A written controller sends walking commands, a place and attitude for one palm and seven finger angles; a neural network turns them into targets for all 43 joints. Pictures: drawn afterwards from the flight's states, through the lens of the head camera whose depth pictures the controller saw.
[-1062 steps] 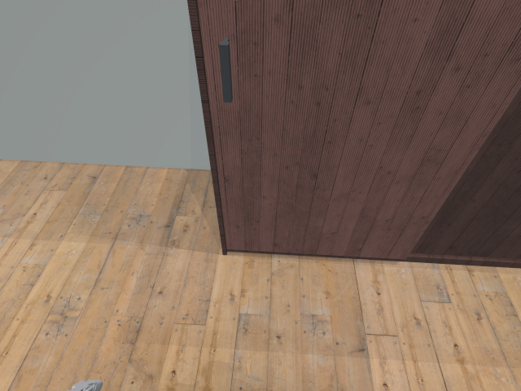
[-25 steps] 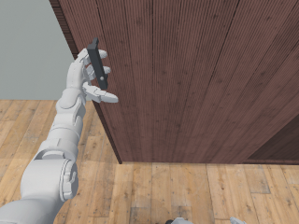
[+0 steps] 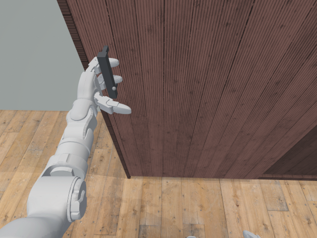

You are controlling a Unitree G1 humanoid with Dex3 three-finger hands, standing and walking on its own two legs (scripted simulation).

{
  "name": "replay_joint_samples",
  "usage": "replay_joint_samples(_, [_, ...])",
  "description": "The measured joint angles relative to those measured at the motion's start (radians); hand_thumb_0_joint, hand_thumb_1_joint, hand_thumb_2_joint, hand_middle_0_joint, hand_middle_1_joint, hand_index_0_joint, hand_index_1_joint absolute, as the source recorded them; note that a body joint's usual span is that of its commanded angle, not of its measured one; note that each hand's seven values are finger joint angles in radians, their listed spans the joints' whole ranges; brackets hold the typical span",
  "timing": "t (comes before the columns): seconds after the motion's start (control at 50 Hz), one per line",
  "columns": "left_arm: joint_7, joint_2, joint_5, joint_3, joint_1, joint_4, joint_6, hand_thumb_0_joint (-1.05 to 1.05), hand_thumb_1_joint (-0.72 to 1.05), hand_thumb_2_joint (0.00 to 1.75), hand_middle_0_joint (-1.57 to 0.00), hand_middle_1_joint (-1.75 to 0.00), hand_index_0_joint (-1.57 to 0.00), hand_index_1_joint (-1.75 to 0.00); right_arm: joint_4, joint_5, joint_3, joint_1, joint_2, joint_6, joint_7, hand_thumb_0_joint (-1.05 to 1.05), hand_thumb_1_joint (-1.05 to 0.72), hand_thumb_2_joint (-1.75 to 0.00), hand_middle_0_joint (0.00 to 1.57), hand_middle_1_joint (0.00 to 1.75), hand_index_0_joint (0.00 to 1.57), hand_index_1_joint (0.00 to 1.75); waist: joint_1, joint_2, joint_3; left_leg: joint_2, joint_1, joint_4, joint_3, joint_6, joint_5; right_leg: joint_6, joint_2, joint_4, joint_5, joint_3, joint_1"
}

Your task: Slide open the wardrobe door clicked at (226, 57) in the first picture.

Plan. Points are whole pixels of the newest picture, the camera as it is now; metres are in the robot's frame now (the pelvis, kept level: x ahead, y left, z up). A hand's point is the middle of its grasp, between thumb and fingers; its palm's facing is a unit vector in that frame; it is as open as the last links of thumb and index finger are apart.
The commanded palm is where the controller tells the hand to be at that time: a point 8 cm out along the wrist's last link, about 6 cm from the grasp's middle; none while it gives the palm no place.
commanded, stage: slide the fingers in behind the handle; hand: left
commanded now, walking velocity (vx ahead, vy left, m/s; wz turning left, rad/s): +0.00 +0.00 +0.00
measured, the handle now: (109, 73) +0.52 +0.13 +0.13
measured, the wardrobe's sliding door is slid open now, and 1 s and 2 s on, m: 0.00 0.00 0.00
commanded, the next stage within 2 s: grip the handle and tug to test in 0.28 s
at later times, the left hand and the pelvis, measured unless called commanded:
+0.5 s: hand (114, 88) +0.45 +0.11 +0.13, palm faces -0.04 -1.00 -0.02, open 14.0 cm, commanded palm +0.42 +0.16 +0.13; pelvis +0.00 +0.00 +0.00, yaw +0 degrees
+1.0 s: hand (113, 87) +0.46 +0.11 +0.13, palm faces -0.04 -1.00 -0.01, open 6.9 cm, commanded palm +0.42 +0.16 +0.13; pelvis +0.01 +0.00 +0.00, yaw +0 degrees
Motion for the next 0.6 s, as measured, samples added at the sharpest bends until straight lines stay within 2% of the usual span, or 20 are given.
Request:
replay_joint_samples(0.44, [0.019,-0.012,-0.003,-0.015,0.012,-0.014,-0.003,-0.01,-0.50,0.31,-0.29,-1.20,-0.25,-1.20,0.015,-0.004,-0.002,0.014,0.005,-0.007,0.006,0.01,-0.91,-0.90,0.20,0.30,0.20,0.30,0.004,0.004,-0.003,-0.003,0.006,-0.005,-0.001,0.001,0.000,0.002,-0.002,-0.002,-0.001,0.001,0.005])
replay_joint_samples(0.6, [0.026,-0.017,-0.005,-0.019,0.032,-0.041,0.008,-0.01,-0.33,0.38,-0.29,-1.22,-0.25,-1.21,0.016,-0.005,-0.006,0.014,0.004,-0.007,0.007,0.01,-0.91,-0.90,0.20,0.30,0.20,0.30,0.006,0.008,-0.004,-0.001,0.019,-0.017,0.000,0.001,0.001,0.002,0.001,-0.010,-0.003,0.001,0.016])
